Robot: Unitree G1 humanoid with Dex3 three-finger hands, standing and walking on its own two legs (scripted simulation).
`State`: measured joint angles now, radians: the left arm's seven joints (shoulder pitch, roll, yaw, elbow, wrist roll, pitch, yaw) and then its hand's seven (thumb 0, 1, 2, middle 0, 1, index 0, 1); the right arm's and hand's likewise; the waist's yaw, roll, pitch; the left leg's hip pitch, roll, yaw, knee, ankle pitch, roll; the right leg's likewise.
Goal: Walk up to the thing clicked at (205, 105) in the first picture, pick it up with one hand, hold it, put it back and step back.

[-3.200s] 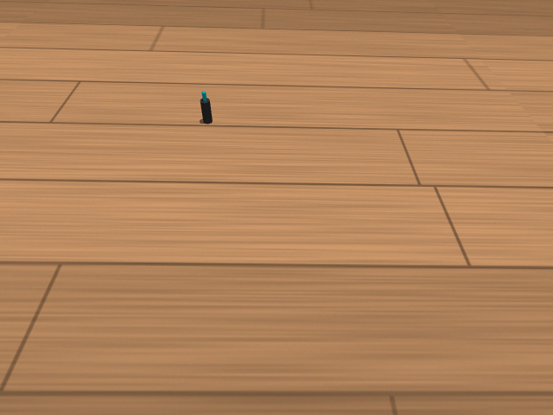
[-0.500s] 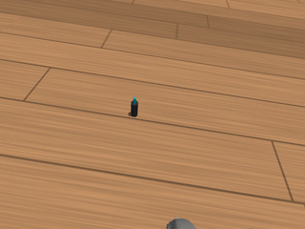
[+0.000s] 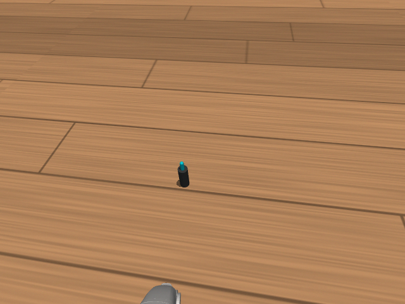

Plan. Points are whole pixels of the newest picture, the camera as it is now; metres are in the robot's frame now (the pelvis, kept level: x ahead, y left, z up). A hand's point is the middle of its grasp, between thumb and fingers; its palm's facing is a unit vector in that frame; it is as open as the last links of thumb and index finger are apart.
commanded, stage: walk up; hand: left
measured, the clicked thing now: (183, 173) +0.89 +0.18 -0.67
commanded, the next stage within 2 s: none
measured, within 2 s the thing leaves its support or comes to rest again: neither
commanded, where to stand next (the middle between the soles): +0.59 +0.02 m, yaw +1 degrees
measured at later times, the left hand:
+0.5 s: hand (89, 264) +0.23 +0.30 -0.15, palm faces -0.03 -0.94 -0.33, open 7.4 cm
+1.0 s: hand (122, 212) +0.36 +0.24 -0.12, palm faces +0.03 -0.91 -0.40, open 7.4 cm
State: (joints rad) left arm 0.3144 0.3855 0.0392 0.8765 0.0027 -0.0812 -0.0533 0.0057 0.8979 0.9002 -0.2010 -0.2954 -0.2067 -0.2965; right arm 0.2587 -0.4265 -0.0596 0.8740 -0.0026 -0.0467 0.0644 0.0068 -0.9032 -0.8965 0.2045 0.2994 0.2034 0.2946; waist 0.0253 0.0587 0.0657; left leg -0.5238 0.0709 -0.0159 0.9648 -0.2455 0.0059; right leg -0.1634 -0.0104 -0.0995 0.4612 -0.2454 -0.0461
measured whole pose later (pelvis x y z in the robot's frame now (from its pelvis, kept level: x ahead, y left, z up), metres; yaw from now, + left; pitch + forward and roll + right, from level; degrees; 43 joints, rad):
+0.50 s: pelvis +0.18 +0.02 +0.00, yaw +1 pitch -4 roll +1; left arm 0.30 0.44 0.05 0.89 0.00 -0.03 -0.07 0.01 0.90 0.90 -0.20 -0.29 -0.20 -0.30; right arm 0.30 -0.38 -0.05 0.85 -0.01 -0.08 0.05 0.00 -0.90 -0.90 0.21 0.30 0.21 0.30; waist -0.01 -0.06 0.08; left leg -0.16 0.03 0.11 0.48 -0.25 0.02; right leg -0.51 -0.11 0.01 0.88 -0.27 0.00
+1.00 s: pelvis +0.33 -0.03 +0.00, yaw +2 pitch -3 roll +0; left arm 0.35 0.38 0.04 0.86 0.01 -0.09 -0.04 0.01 0.90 0.90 -0.20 -0.30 -0.21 -0.30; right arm 0.27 -0.42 -0.07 0.89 -0.02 -0.01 0.07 0.01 -0.90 -0.90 0.20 0.30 0.20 0.29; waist 0.03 0.07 0.09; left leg -0.51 0.06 -0.04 0.84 -0.21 0.00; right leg -0.14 -0.01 -0.11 0.43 -0.24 -0.03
